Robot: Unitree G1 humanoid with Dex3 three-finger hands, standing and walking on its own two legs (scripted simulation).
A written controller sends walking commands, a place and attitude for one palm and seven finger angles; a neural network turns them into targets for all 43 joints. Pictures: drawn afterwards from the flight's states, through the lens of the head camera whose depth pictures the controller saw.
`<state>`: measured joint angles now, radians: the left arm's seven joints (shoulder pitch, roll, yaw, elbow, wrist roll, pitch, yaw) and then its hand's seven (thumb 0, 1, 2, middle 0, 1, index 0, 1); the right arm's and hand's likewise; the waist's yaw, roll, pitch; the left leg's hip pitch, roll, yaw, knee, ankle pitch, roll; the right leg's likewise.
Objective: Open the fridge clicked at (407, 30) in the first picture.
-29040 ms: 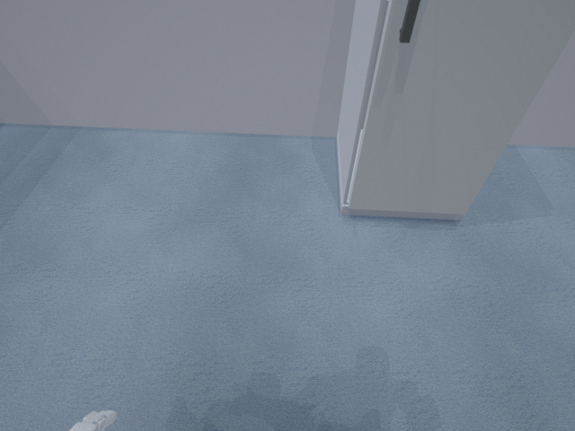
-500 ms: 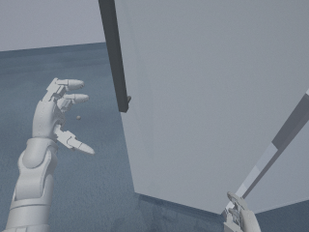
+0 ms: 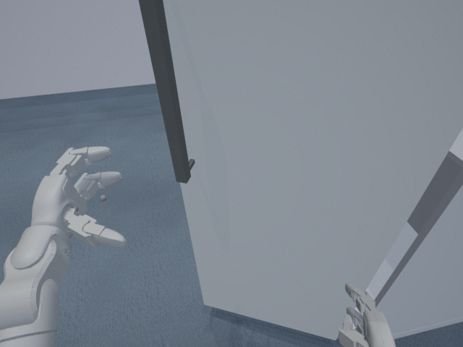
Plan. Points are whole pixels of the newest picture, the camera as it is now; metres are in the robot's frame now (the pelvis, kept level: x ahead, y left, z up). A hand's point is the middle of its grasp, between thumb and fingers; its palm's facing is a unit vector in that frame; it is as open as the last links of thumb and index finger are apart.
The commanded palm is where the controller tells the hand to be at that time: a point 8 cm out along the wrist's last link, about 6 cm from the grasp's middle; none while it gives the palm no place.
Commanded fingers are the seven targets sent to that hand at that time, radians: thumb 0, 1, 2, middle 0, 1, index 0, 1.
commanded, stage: draw the hand back to the body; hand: left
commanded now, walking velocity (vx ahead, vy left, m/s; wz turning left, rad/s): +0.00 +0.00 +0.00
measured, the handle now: (174, 95) +0.45 +0.16 +0.26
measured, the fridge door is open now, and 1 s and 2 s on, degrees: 63 63 63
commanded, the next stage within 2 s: step back with the hand held close in 1.26 s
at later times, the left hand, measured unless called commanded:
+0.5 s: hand (70, 227) +0.22 +0.27 +0.16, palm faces +0.42 -0.86 -0.29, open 12.6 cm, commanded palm +0.17 +0.30 +0.18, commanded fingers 0.00 0.25 0.58 -0.22 -0.68 -0.22 -0.68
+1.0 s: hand (36, 246) +0.19 +0.30 +0.16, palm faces +0.49 -0.80 -0.35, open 7.9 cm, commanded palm +0.14 +0.33 +0.18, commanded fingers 0.00 0.90 0.90 -0.20 -0.30 -0.20 -0.30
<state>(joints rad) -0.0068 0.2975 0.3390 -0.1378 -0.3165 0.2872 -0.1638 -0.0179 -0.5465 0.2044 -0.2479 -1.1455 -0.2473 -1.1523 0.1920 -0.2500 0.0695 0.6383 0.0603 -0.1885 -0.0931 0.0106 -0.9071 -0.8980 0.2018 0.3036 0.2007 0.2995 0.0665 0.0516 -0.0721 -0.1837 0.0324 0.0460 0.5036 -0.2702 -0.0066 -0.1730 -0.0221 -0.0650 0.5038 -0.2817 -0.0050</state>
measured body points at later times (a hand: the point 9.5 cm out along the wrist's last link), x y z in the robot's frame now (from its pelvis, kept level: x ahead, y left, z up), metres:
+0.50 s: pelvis +0.00 +0.01 +0.00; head -0.02 +0.00 +0.45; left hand +0.20 +0.31 +0.17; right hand +0.17 -0.20 -0.08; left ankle +0.00 +0.12 -0.74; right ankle +0.00 -0.11 -0.74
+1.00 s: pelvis +0.00 +0.03 +0.01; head -0.02 +0.02 +0.45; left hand +0.16 +0.34 +0.17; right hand +0.20 -0.19 -0.07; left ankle +0.00 +0.12 -0.74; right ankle +0.00 -0.11 -0.74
